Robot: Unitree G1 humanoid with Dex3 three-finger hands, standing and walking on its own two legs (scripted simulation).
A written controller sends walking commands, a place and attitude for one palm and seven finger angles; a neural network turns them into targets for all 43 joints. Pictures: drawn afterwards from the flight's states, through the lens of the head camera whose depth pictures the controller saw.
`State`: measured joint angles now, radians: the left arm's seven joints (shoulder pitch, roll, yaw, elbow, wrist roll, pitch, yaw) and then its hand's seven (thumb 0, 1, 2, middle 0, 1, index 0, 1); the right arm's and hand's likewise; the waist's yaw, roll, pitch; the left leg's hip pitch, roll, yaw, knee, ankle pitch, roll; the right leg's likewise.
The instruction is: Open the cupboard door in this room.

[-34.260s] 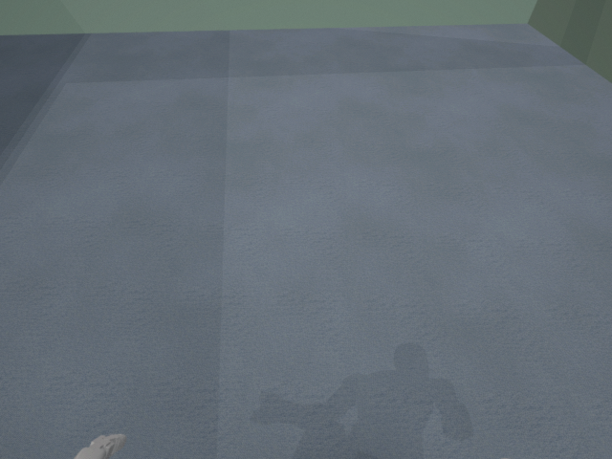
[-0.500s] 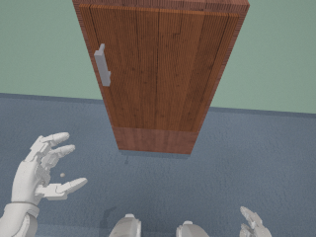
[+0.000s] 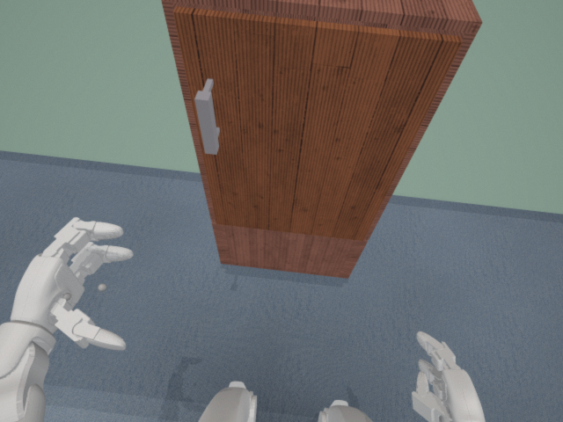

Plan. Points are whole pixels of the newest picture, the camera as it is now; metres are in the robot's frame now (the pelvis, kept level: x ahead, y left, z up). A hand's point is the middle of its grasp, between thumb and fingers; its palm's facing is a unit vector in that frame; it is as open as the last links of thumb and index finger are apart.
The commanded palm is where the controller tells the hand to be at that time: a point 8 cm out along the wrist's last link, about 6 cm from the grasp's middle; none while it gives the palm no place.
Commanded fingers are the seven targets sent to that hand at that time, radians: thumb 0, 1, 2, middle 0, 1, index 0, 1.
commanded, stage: raise the hand with hooked fingers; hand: left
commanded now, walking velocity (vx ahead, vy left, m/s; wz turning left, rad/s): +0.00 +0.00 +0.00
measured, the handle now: (210, 117) +0.61 +0.18 +0.04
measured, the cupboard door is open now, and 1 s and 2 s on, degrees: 0 0 0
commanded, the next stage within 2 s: move the hooked fingers beside the handle in 0.68 s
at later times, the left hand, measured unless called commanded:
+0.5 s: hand (98, 265) +0.29 +0.26 +0.06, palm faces -0.02 -1.00 -0.04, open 13.9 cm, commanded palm +0.26 +0.31 +0.06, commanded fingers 0.00 -0.50 0.30 -0.30 -1.20 -0.30 -1.20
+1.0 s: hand (116, 247) +0.32 +0.25 +0.05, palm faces -0.05 -1.00 -0.03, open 14.0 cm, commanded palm +0.31 +0.30 +0.06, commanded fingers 0.00 -0.50 0.30 -0.30 -1.20 -0.30 -1.20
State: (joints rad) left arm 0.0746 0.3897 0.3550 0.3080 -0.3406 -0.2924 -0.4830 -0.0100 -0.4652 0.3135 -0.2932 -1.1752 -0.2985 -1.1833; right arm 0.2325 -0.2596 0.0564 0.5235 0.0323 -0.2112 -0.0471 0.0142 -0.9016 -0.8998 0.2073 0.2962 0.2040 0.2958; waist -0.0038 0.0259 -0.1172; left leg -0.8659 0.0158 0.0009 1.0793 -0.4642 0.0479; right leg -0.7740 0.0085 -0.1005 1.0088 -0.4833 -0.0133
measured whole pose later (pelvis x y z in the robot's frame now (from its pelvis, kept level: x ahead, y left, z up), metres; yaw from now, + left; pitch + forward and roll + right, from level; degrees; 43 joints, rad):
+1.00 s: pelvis +0.00 -0.02 +0.00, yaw +0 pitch +15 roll -3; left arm -0.20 0.45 0.42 0.57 -0.34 -0.33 -0.56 -0.01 -0.50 0.30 -0.30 -1.20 -0.30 -1.20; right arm 0.25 -0.29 0.05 0.57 0.04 -0.20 -0.06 0.01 -0.90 -0.90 0.21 0.30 0.20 0.30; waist -0.02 0.02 -0.10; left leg -0.90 0.03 -0.01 1.09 -0.46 0.02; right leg -0.81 0.02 -0.11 1.03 -0.49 -0.04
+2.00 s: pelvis +0.00 +0.00 -0.02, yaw -3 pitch +24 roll -5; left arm -0.82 0.67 0.51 1.14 -0.14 -0.39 -0.49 -0.01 -0.50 0.30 -0.30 -1.20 -0.30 -1.20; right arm 0.36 -0.29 0.05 0.62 0.01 0.00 -0.02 0.01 -0.90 -0.90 0.21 0.30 0.20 0.30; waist -0.16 0.01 -0.11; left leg -1.09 0.05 0.02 1.16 -0.48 0.05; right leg -1.01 0.04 -0.08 1.08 -0.48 -0.01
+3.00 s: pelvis +0.01 +0.00 -0.03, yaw -4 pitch +29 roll -7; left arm -1.02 0.81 0.51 1.25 -0.06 -0.31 -0.45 -0.01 -0.50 0.30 -0.30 -1.20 -0.30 -1.20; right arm 0.37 -0.29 0.08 0.59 -0.02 0.08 0.00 0.00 -0.90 -0.90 0.21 0.30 0.20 0.30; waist -0.23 0.03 -0.10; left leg -1.20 0.06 -0.01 1.20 -0.50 0.05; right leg -1.10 0.06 -0.10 1.08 -0.49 -0.01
